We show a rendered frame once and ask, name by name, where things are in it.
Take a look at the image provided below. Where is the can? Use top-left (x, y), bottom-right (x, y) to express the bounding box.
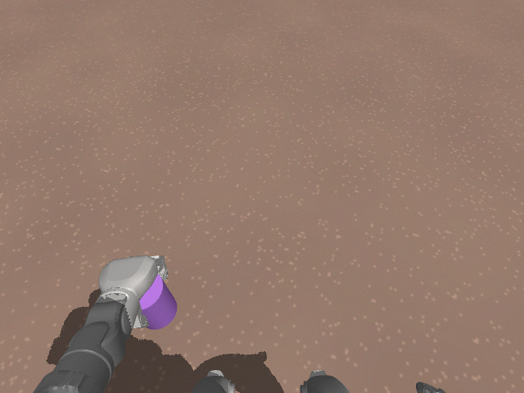
top-left (139, 274), bottom-right (177, 330)

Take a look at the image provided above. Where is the left robot arm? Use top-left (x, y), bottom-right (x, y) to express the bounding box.
top-left (33, 288), bottom-right (140, 393)

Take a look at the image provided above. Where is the left robot hand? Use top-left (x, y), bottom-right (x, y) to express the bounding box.
top-left (98, 255), bottom-right (168, 328)

